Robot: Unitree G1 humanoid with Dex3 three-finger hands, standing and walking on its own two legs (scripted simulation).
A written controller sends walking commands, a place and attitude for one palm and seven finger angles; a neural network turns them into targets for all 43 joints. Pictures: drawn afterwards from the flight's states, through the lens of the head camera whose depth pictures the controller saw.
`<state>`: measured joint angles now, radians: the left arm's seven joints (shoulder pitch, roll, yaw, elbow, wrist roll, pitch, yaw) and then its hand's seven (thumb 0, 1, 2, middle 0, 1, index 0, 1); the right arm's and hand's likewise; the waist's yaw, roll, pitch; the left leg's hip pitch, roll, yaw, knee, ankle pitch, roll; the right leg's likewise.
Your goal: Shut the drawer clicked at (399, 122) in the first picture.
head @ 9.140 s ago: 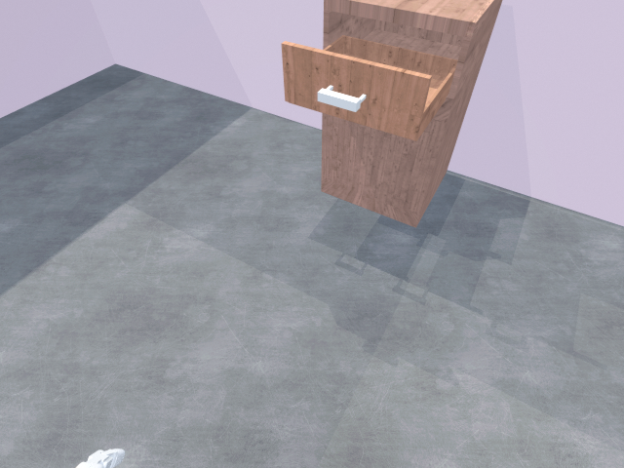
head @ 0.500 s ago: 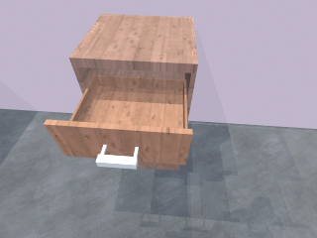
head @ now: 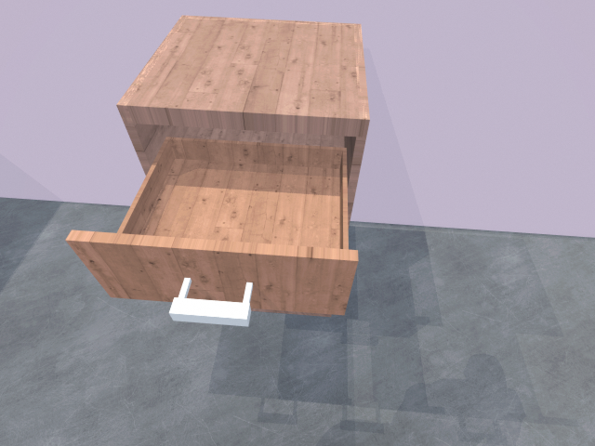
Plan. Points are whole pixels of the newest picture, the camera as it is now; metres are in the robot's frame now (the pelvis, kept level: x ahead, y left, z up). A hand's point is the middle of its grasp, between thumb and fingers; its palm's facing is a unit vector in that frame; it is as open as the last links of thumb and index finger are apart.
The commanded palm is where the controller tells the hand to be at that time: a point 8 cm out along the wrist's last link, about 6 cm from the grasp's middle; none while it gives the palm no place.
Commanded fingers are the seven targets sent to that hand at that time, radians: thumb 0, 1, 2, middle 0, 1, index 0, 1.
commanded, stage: come to a stop and stand still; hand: left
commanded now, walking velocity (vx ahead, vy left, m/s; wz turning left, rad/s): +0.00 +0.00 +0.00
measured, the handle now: (214, 298) +0.34 +0.16 -0.06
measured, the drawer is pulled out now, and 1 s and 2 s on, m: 0.29 0.29 0.29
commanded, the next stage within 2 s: look again from close up in 0.28 s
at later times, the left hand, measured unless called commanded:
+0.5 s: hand out of the picture +0.01 +0.16 -0.17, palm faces +0.01 -0.98 -0.20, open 7.3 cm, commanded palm none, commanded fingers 0.00 0.90 0.90 -0.20 -0.30 -0.20 -0.30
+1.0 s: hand out of the picture -0.01 +0.13 -0.17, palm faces +0.02 -0.98 -0.17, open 7.3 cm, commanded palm none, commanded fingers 0.00 0.90 0.90 -0.20 -0.30 -0.20 -0.30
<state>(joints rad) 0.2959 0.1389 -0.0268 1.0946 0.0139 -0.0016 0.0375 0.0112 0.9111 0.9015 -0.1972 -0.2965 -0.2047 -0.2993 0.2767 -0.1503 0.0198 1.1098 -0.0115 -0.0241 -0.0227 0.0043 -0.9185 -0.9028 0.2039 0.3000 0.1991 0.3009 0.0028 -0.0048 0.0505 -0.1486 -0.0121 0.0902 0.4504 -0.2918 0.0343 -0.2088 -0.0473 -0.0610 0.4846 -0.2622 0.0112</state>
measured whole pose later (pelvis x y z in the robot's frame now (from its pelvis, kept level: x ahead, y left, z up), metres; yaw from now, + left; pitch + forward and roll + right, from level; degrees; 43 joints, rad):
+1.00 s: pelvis +0.00 -0.03 +0.00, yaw +0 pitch -1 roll +1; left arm 0.31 0.13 -0.02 1.11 0.01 -0.02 0.04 0.01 0.91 0.90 -0.20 -0.30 -0.20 -0.30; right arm 0.29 -0.12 0.02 1.15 -0.01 -0.03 -0.03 0.00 -0.91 -0.90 0.20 0.30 0.20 0.30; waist 0.00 -0.01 0.06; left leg -0.11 0.02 0.07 0.39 -0.26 -0.01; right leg -0.17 -0.01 -0.08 0.44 -0.25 -0.03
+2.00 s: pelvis +0.03 -0.01 +0.00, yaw +1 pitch +0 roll +0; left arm 0.25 0.17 0.00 1.05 0.01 0.00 0.04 0.01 0.91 0.90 -0.20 -0.30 -0.20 -0.30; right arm 0.25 -0.17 0.01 1.10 -0.01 -0.02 -0.03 0.00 -0.92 -0.90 0.20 0.30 0.20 0.30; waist 0.00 0.00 0.05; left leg -0.11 0.00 0.07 0.45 -0.33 0.02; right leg -0.16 -0.04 -0.08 0.49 -0.32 0.00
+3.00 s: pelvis -0.02 -0.03 -0.01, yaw +3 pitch +3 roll +0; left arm 0.43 0.16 0.03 0.19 -0.17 -0.20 0.05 0.03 0.95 0.90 -0.25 -0.36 -0.26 -0.37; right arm 0.29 -0.26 -0.02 0.83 0.02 -0.29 -0.06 0.02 -0.93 -0.90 0.21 0.30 0.20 0.30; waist -0.04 0.04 -0.04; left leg -0.34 0.01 0.03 0.62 -0.33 0.00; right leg -0.37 -0.04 -0.12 0.64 -0.32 -0.03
